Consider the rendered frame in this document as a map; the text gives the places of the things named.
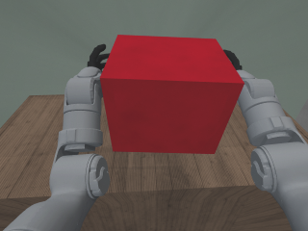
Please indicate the carton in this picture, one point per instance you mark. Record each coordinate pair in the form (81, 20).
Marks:
(168, 94)

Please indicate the right robot upper arm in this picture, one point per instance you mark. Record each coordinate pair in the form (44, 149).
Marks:
(281, 169)

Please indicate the robot left forearm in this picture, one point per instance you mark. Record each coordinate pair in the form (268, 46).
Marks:
(82, 115)

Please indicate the right robot hand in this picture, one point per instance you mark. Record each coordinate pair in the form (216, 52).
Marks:
(234, 60)

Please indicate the robot right forearm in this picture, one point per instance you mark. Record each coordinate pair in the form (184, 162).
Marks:
(264, 117)

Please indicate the left robot upper arm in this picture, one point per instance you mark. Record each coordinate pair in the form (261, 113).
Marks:
(76, 182)

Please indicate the left robot hand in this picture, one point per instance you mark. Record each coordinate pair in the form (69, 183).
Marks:
(96, 59)

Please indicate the pedestal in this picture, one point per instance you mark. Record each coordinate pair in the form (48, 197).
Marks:
(148, 191)

